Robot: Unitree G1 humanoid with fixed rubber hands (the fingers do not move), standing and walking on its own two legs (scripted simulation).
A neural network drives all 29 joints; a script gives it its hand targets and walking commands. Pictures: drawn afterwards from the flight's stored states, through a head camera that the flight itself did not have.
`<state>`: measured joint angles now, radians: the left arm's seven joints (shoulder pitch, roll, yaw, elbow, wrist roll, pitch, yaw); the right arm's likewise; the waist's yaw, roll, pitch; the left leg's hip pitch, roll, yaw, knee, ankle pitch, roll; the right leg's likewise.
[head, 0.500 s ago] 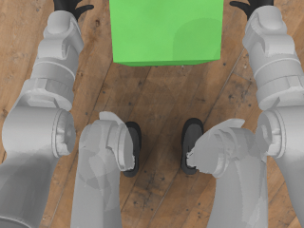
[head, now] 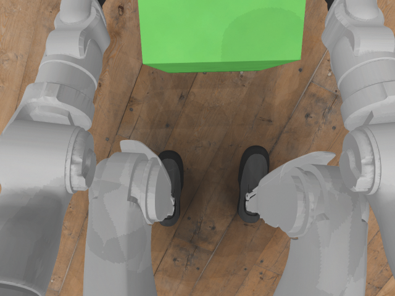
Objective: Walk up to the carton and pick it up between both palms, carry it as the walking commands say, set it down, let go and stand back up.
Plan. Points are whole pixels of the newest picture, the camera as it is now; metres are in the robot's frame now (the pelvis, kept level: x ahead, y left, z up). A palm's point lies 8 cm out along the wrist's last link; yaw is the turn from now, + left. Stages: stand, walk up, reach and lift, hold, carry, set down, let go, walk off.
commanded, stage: reach and lift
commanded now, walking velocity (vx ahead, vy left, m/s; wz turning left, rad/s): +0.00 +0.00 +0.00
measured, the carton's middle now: (216, 7) +0.54 +0.01 -0.24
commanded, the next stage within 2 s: none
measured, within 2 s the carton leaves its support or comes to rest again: leaves its support in 1.12 s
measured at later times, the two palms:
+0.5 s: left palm out of the picture +0.54 +0.16 -0.17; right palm out of the picture +0.55 -0.14 -0.17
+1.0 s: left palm out of the picture +0.54 +0.16 -0.17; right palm out of the picture +0.55 -0.14 -0.17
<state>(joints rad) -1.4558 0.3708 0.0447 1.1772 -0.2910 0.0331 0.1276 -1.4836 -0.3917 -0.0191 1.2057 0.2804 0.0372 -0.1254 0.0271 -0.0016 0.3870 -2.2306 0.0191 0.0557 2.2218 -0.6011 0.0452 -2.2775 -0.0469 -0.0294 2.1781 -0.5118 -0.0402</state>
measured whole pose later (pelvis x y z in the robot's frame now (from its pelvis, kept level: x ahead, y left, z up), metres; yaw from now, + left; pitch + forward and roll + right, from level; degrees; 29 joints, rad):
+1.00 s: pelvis +0.00 -0.01 -0.01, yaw +1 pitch +34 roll +1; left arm -1.50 0.29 0.18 1.13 -0.13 0.12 0.10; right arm -1.53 -0.31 -0.09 1.18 0.19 0.10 -0.13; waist 0.02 -0.01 0.40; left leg -2.26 -0.01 0.03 2.25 -0.58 0.02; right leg -2.31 0.00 -0.02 2.22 -0.50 -0.03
